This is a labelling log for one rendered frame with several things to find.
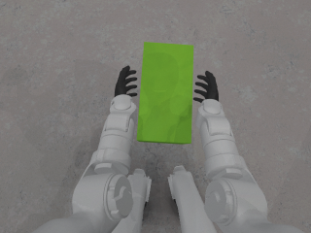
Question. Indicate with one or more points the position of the robot left hand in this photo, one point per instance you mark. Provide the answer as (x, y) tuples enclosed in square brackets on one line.
[(121, 87)]

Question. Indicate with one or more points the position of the robot left upper arm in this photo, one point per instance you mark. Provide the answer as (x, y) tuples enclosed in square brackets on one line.
[(99, 203)]

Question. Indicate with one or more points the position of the left robot forearm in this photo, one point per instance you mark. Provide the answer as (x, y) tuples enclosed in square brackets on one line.
[(113, 152)]

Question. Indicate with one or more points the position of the robot right upper arm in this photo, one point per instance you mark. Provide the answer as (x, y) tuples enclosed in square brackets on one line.
[(240, 207)]

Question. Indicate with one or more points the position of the robot right hand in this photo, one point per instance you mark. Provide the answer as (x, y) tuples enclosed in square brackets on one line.
[(211, 87)]

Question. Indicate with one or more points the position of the robot left thigh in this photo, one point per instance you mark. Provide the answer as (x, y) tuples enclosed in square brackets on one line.
[(140, 188)]

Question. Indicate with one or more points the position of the robot thigh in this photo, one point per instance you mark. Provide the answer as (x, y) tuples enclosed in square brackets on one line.
[(193, 218), (140, 188)]

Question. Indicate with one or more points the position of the robot right thigh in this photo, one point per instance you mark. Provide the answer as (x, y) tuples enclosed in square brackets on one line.
[(193, 218)]

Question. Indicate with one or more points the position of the right robot forearm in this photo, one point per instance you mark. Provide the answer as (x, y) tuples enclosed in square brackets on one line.
[(222, 159)]

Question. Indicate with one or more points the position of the carton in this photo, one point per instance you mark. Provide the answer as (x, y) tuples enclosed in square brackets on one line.
[(165, 104)]

